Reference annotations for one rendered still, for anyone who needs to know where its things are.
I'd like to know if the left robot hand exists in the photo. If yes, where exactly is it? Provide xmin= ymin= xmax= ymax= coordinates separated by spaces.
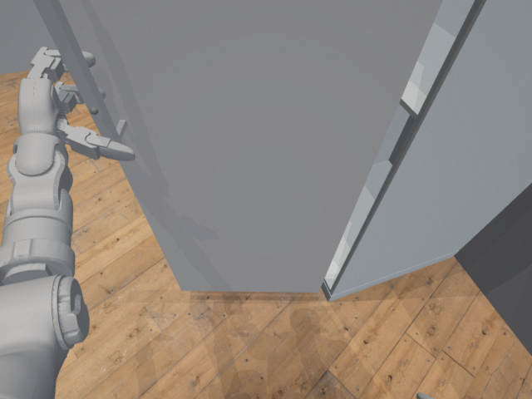
xmin=17 ymin=47 xmax=135 ymax=161

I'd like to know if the fridge door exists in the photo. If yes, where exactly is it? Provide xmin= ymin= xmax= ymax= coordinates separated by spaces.
xmin=59 ymin=0 xmax=443 ymax=293

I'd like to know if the handle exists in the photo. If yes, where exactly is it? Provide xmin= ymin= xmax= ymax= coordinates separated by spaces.
xmin=33 ymin=0 xmax=127 ymax=145

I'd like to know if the robot left forearm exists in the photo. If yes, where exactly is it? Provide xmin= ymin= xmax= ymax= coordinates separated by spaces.
xmin=0 ymin=133 xmax=75 ymax=286

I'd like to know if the left robot upper arm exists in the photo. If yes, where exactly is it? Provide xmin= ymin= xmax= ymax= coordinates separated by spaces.
xmin=0 ymin=274 xmax=90 ymax=399

